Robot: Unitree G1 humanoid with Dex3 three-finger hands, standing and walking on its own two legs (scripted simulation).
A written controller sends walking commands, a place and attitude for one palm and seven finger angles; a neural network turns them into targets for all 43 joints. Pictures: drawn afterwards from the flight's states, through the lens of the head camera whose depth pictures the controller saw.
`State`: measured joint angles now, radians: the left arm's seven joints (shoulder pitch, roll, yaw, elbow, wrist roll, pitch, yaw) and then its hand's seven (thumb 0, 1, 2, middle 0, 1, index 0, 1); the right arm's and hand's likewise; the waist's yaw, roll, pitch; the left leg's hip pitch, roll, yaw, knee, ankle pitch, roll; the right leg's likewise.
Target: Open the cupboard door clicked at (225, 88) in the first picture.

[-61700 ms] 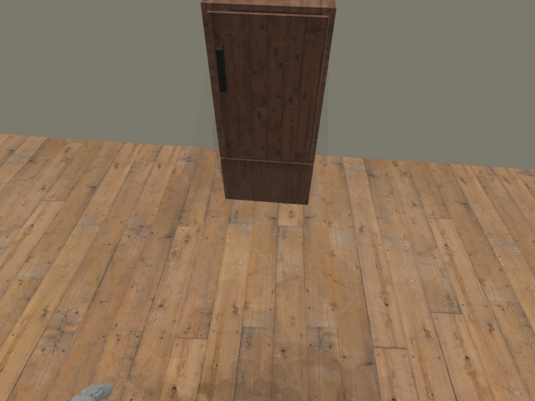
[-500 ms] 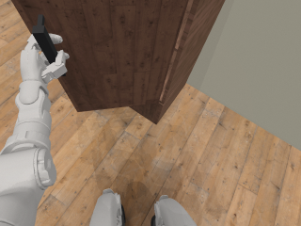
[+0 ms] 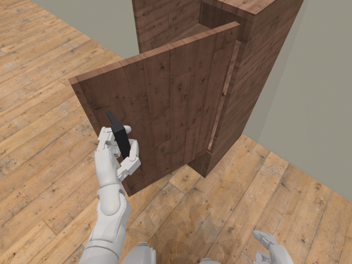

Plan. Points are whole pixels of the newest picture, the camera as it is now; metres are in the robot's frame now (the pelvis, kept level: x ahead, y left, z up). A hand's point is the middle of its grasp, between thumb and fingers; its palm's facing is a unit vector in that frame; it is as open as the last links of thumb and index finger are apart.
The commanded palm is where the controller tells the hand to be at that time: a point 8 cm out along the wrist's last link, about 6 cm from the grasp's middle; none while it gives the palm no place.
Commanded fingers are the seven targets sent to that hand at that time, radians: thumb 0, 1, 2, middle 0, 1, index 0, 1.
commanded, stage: pull the door open along its arc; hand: left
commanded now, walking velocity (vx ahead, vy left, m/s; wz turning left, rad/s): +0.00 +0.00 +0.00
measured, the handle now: (120, 139) +0.39 +0.15 +0.04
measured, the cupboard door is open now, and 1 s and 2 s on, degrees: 74 86 86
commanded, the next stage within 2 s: open thumb and fingers to let go in 0.32 s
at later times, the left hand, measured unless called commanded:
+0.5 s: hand (160, 176) +0.30 +0.05 +0.04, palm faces +0.42 -0.91 -0.01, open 6.3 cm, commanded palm +0.25 +0.10 +0.04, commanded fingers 0.00 0.55 0.75 -0.38 -1.31 -0.38 -1.31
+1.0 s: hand (153, 180) +0.29 +0.06 +0.04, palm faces +0.39 -0.92 +0.00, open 13.3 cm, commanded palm +0.25 +0.10 +0.04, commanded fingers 0.00 -0.50 0.30 -0.23 -0.80 -0.23 -0.80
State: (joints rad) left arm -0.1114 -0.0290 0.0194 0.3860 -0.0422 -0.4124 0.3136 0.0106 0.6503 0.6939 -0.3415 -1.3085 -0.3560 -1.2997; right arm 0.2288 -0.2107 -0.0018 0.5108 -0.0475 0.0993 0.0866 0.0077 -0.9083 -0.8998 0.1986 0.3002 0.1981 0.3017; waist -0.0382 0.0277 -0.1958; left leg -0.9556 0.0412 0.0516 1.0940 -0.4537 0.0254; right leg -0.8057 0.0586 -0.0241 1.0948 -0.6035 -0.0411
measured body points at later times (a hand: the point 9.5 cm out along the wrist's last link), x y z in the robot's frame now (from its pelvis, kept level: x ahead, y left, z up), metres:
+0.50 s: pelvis +0.00 -0.05 +0.00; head +0.05 -0.07 +0.44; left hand +0.27 +0.09 +0.04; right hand +0.16 -0.27 -0.12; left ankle +0.04 +0.10 -0.66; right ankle -0.04 -0.10 -0.66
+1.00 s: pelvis -0.02 -0.03 -0.01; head +0.04 -0.04 +0.44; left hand +0.27 +0.11 +0.04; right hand +0.16 -0.24 -0.12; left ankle +0.04 +0.11 -0.66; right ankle -0.04 -0.10 -0.66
